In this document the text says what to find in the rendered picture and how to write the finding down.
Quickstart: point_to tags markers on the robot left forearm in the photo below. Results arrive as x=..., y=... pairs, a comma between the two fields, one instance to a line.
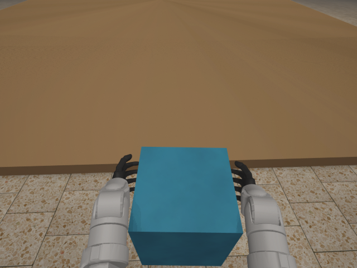
x=107, y=243

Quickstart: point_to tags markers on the right robot hand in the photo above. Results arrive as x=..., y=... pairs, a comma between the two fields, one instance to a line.
x=246, y=177

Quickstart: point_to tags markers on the carton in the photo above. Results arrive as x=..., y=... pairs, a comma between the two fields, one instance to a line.
x=184, y=210

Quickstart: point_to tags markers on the left robot hand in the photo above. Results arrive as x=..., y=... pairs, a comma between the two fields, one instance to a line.
x=121, y=168

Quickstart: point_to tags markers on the robot right forearm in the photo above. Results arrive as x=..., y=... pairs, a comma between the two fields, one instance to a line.
x=267, y=243

